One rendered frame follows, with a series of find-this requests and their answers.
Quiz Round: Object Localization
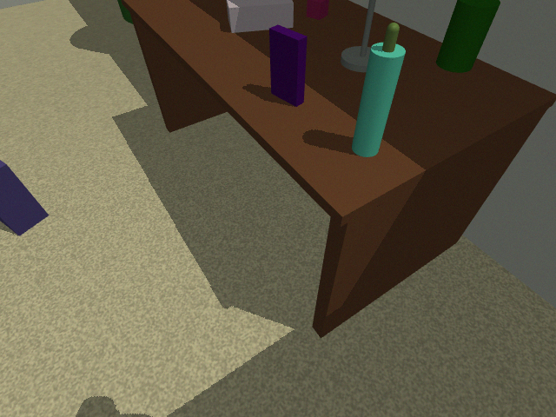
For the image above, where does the desk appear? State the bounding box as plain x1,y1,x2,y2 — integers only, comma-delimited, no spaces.
121,0,556,338

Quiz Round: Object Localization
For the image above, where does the desk lamp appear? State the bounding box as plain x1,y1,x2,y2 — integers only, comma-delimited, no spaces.
341,0,376,72

